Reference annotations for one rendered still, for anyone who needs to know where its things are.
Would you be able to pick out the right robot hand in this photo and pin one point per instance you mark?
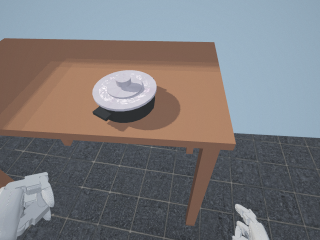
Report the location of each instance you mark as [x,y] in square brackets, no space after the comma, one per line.
[254,230]

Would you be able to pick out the lid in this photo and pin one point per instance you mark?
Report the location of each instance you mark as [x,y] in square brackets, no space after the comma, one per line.
[109,96]

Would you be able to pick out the table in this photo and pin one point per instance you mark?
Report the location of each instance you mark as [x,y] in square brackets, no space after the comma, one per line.
[46,91]

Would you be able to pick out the knob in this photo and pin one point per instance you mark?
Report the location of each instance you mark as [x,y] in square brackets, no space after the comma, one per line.
[123,80]

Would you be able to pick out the pot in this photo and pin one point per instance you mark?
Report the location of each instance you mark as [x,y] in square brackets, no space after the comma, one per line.
[125,116]

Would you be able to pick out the left robot hand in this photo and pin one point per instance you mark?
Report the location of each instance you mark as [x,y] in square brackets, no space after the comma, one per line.
[35,194]

